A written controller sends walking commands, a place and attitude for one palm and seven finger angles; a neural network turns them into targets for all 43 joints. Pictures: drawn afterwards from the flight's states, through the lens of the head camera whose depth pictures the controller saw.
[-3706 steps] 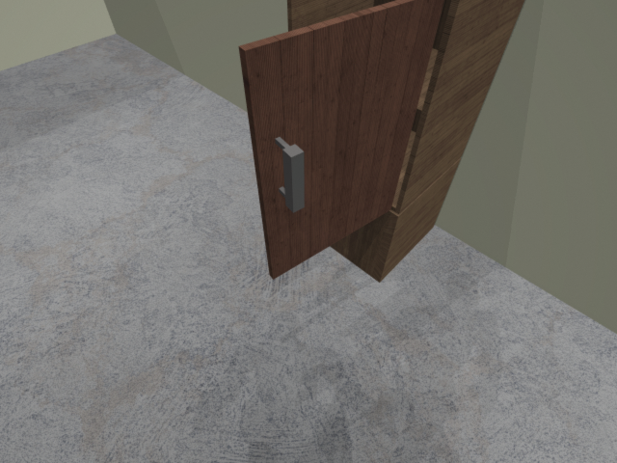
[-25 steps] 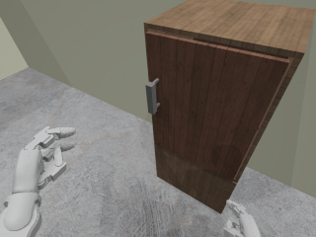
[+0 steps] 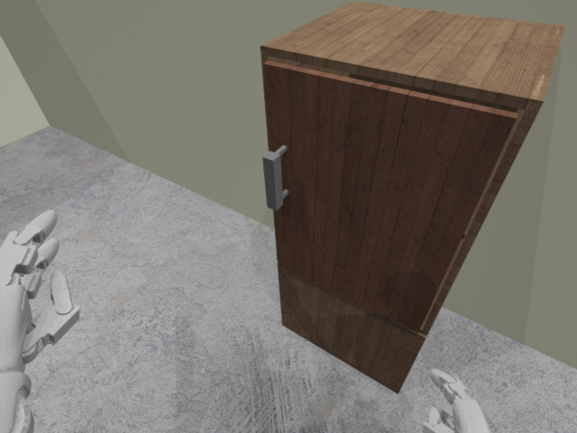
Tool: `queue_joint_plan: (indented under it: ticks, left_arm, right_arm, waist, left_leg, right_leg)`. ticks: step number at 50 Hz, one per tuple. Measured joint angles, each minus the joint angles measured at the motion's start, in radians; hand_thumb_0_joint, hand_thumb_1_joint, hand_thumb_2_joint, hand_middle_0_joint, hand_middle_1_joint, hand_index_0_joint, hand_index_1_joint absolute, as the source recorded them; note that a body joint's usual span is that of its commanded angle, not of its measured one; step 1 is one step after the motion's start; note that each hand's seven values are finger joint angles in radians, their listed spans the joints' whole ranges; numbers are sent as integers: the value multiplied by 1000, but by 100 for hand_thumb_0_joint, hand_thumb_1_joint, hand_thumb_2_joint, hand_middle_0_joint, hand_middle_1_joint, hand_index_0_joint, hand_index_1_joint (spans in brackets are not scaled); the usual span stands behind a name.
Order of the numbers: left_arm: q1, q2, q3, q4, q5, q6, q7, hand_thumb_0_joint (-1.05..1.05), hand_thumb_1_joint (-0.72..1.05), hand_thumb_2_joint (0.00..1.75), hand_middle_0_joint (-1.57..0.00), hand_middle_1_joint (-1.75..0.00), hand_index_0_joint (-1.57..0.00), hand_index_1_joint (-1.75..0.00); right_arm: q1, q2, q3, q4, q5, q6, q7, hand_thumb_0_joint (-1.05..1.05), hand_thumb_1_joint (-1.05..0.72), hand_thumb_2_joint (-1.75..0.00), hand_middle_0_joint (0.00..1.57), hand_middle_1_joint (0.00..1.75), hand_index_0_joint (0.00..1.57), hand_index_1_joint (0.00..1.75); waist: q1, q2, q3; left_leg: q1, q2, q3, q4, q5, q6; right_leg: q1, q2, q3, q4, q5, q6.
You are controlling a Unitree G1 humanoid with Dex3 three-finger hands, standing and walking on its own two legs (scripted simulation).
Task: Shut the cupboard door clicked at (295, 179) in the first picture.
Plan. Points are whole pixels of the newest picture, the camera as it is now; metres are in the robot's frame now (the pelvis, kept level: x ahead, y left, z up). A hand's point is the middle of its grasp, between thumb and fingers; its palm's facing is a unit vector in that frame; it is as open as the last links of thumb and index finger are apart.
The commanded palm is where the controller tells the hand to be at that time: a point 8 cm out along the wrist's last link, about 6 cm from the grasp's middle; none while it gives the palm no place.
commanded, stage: step back with the hand held close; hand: left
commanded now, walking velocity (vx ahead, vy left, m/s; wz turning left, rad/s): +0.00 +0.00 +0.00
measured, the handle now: (278, 177) +0.63 +0.10 +0.01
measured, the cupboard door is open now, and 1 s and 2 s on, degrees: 1 1 1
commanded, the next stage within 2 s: stop stepping back and stand still in 1.44 s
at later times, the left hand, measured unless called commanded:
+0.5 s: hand (70, 299) +0.20 +0.26 +0.16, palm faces +0.34 -0.79 -0.51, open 7.4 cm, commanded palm +0.14 +0.31 +0.17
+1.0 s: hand out of the picture +0.09 +0.29 +0.16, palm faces +0.46 -0.75 -0.48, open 7.4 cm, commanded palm +0.02 +0.32 +0.17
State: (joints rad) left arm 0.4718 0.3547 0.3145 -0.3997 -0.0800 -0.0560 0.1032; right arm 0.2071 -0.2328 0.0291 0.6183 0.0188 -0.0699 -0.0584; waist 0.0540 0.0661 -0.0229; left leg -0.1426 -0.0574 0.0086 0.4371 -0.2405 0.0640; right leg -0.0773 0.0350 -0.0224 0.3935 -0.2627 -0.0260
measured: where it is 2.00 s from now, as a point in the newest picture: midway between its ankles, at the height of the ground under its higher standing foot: outside the picture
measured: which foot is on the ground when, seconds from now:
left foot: down 0.00-1.00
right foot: down 0.00-1.00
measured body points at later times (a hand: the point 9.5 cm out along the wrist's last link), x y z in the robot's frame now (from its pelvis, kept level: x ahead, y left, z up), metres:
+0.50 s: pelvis -0.01 +0.01 -0.01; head +0.00 -0.01 +0.44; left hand +0.18 +0.30 +0.19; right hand +0.16 -0.25 -0.09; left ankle +0.00 +0.07 -0.74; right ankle -0.03 -0.10 -0.74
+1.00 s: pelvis -0.11 +0.02 -0.02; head -0.09 +0.02 +0.43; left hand +0.06 +0.33 +0.18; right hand +0.06 -0.22 -0.10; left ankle +0.00 +0.08 -0.74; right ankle -0.07 -0.11 -0.74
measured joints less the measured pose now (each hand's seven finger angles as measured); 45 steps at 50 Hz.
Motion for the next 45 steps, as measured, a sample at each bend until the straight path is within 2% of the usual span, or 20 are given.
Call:
queue_joint_plan:
  ticks: [7, 11, 17, 20, 28, 33, 38, 43, 45]
  left_arm:
    - [-3, 12, 36, 16, -11, -19, -7, 2, 89, 90, -21, -31, -21, -31]
    - [8, 9, 57, 46, -5, -53, -8, 2, 89, 90, -21, -31, -21, -31]
    - [34, 7, 42, 24, 5, -73, 3, 2, 89, 90, -21, -31, -21, -31]
    - [48, 29, 44, -10, 6, -73, 4, 2, 89, 90, -21, -31, -21, -31]
    - [76, 106, 108, -49, -3, -85, 16, 2, 89, 90, -21, -31, -21, -31]
    - [88, 94, 101, -53, 4, -88, 20, 2, 89, 90, -21, -31, -21, -31]
    - [80, 70, 96, -60, 30, -107, 21, 2, 89, 90, -21, -31, -21, -31]
    - [28, 62, 119, -55, 55, -131, 24, 2, 89, 90, -21, -31, -21, -31]
    - [14, 54, 131, -60, 54, -144, 27, 2, 89, 90, -21, -31, -21, -31]
  right_arm:
    - [-7, 4, -1, -3, 1, 8, 5, 2, -91, -90, 20, 30, 20, 30]
    - [-9, -6, -5, -12, 2, 32, 5, 2, -91, -90, 20, 30, 20, 30]
    - [-15, -29, -31, -15, 2, 66, -5, 2, -91, -90, 20, 30, 20, 30]
    - [-19, -33, -41, -30, 3, 87, -14, 2, -91, -90, 20, 30, 20, 30]
    - [-31, -14, -43, -74, 13, 131, -17, 2, -91, -90, 20, 30, 20, 30]
    - [-20, -9, -35, -89, 11, 125, -18, 2, -91, -90, 20, 30, 20, 30]
    - [1, -8, -27, -96, 3, 102, -24, 2, -91, -90, 20, 30, 20, 30]
    - [29, 0, -27, -85, -4, 78, -23, 2, -90, -90, 20, 30, 20, 30]
    - [24, 2, -27, -74, -5, 69, -18, 2, -90, -90, 20, 30, 20, 30]
  waist:
    - [-3, 14, 7]
    - [-14, 28, -7]
    - [-31, 22, -4]
    - [-40, 12, 2]
    - [-64, -20, -2]
    - [-62, -33, -4]
    - [-52, -41, 8]
    - [-54, -41, 12]
    - [-52, -36, 27]
  left_leg:
    - [2, 6, 5, -7, 3, -5]
    - [-57, 20, -1, 33, -10, -5]
    - [-109, 13, 11, 61, -20, 2]
    - [-122, 4, 24, 64, -18, 8]
    - [-162, -2, 49, 85, -4, 21]
    - [-188, -3, 56, 97, 16, 31]
    - [-222, -4, 51, 125, 33, 42]
    - [-282, -1, 38, 164, 49, 40]
    - [-299, 9, 37, 169, 58, 35]
  right_leg:
    - [-2, 6, 6, -5, 5, -5]
    - [-40, 20, -1, -8, 12, -7]
    - [-104, 11, 8, 42, -5, 1]
    - [-132, 1, 19, 75, -16, 9]
    - [-191, -8, 40, 126, -11, 22]
    - [-218, -9, 43, 139, 11, 31]
    - [-248, -11, 37, 168, 26, 38]
    - [-234, 1, 60, 218, -48, 41]
    - [-246, 6, 52, 216, -36, 39]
